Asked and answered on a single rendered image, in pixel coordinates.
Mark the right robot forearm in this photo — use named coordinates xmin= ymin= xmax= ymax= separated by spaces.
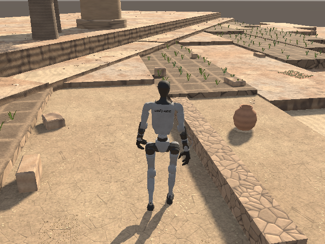
xmin=180 ymin=125 xmax=190 ymax=151

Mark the robot torso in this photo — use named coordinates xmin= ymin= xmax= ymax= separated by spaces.
xmin=151 ymin=100 xmax=175 ymax=153

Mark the left robot upper arm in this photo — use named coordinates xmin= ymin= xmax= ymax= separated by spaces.
xmin=140 ymin=102 xmax=153 ymax=129

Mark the left robot forearm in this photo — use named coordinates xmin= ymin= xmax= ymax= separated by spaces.
xmin=137 ymin=122 xmax=145 ymax=141

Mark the robot left hand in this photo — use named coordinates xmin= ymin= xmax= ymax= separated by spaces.
xmin=136 ymin=139 xmax=147 ymax=149

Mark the right robot upper arm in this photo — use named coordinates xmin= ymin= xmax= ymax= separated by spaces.
xmin=174 ymin=103 xmax=185 ymax=132

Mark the left robot shin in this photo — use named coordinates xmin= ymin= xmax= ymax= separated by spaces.
xmin=147 ymin=169 xmax=155 ymax=205

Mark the robot right hand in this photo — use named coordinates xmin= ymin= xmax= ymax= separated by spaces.
xmin=178 ymin=151 xmax=190 ymax=166

